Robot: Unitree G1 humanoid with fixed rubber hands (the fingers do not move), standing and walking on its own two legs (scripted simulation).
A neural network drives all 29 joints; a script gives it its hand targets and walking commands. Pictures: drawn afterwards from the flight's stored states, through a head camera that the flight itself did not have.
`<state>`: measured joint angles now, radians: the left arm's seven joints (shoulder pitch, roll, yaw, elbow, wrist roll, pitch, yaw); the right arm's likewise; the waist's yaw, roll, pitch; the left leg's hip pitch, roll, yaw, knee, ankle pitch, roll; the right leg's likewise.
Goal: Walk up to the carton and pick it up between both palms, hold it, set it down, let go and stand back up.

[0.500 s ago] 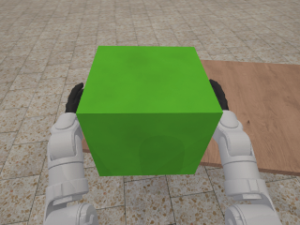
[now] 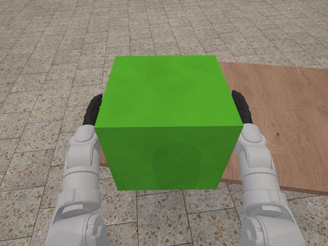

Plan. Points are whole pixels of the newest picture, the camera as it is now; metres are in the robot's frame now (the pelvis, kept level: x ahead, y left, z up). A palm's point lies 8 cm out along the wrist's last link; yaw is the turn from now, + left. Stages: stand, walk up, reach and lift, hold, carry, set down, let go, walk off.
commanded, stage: set down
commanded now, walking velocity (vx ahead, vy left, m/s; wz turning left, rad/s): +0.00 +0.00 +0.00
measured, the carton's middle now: (166, 123) +0.44 -0.03 +0.06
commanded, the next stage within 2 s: none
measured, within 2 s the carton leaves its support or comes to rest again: rests again in 1.42 s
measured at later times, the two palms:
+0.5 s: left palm (94, 124) +0.43 +0.16 +0.08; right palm (235, 120) +0.41 -0.20 +0.09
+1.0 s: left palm (97, 126) +0.45 +0.16 +0.06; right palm (230, 121) +0.42 -0.20 +0.07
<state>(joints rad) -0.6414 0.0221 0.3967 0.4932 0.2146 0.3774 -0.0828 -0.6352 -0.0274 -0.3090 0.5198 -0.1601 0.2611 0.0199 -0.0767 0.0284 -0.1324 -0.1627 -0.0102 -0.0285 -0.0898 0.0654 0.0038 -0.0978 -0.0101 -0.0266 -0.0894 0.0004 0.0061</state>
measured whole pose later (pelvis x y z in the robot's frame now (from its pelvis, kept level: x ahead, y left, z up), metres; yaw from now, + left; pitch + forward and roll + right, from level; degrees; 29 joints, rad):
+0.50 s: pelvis +0.01 +0.00 +0.00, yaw +1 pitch +15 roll +0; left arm -0.73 0.08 0.39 0.77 0.19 0.19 -0.06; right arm -0.69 0.01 -0.43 0.63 -0.27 0.16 0.04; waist -0.07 0.04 -0.18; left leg -0.25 -0.01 -0.04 -0.09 0.07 0.00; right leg -0.18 -0.01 -0.05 -0.09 0.00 0.00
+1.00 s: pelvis +0.01 +0.00 -0.01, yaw +1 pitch +21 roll +0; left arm -0.82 0.12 0.34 1.00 0.14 0.04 -0.01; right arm -0.76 0.00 -0.51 0.76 -0.31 0.07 0.05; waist -0.05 0.04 -0.25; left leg -0.37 -0.01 -0.03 -0.09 0.08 0.00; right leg -0.30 -0.01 -0.04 -0.09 0.02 0.00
